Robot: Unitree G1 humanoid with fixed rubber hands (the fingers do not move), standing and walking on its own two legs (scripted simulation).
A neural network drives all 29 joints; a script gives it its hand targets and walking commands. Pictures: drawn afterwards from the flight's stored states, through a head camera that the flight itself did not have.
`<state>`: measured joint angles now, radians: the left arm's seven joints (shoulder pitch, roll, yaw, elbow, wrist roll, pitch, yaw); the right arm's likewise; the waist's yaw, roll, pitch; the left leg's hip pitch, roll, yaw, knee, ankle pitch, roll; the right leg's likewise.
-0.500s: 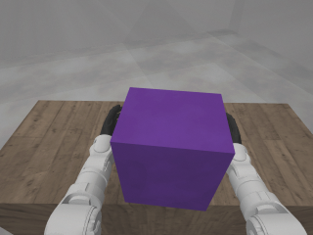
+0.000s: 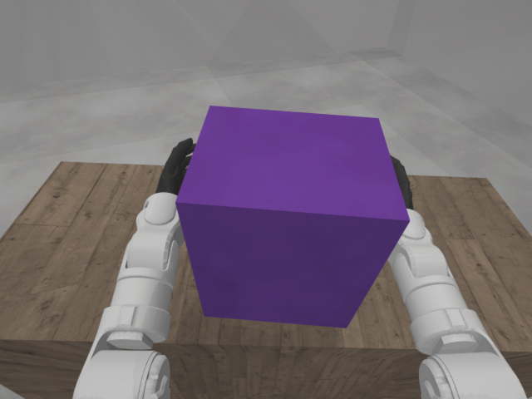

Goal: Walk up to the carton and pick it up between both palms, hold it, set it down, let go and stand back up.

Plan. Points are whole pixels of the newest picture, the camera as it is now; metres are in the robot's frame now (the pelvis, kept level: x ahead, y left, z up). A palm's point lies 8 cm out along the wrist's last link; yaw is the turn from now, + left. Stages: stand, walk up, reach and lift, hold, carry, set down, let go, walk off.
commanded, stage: reach and lift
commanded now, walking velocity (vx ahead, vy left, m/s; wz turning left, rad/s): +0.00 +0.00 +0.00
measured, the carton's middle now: (283, 225) +0.38 -0.01 +0.09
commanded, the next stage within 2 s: hold in 1.78 s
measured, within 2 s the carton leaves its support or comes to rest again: neither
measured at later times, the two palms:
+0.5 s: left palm (157, 174) +0.38 +0.17 +0.20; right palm (397, 188) +0.37 -0.17 +0.17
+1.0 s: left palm (144, 156) +0.37 +0.18 +0.23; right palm (399, 165) +0.38 -0.16 +0.21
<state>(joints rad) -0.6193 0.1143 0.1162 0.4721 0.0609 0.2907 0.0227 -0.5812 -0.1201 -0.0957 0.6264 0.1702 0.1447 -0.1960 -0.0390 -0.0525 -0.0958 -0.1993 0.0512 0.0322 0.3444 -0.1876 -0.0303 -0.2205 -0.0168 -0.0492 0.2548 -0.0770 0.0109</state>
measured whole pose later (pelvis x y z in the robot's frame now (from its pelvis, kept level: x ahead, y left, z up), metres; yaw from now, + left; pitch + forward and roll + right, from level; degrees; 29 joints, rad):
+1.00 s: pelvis -0.01 +0.00 +0.00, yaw +1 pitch +0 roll -1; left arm -0.76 0.10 0.25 0.30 0.15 0.67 -0.03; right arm -0.79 -0.15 -0.10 0.62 0.19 0.42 -0.18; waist -0.04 -0.04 -0.11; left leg -0.16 0.05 0.01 0.34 -0.18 -0.03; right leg -0.17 -0.02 -0.06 0.25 -0.07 0.01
